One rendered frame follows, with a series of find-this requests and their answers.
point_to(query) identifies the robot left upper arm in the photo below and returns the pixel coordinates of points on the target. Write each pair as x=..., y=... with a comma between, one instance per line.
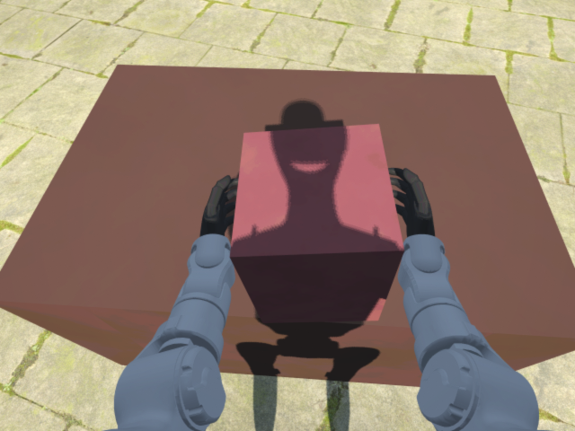
x=175, y=390

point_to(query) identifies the robot left hand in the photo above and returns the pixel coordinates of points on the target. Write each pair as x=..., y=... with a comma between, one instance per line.
x=214, y=219

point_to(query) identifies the robot right upper arm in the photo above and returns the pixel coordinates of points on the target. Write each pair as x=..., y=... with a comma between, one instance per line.
x=460, y=391

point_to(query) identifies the left robot forearm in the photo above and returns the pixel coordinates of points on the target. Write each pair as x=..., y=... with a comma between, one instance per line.
x=199, y=314

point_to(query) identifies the pedestal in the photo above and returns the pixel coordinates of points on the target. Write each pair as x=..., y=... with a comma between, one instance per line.
x=104, y=255

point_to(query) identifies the carton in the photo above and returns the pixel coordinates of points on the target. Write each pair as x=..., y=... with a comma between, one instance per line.
x=316, y=235

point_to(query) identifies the right robot forearm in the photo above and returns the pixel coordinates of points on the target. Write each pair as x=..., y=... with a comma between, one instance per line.
x=436, y=317

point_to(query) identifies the robot right hand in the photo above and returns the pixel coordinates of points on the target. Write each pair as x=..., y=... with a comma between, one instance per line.
x=416, y=212

